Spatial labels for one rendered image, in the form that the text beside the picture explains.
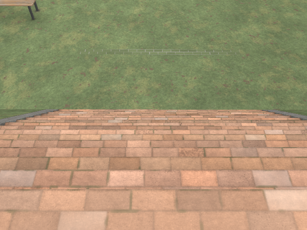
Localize stairs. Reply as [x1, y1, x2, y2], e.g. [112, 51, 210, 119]
[0, 109, 307, 190]

